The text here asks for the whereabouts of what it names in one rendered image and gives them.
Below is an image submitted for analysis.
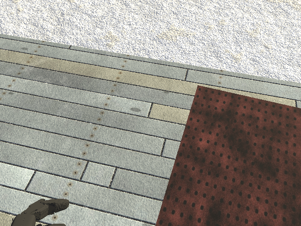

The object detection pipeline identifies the robot left hand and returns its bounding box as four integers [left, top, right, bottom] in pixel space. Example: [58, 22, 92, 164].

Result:
[10, 199, 70, 226]

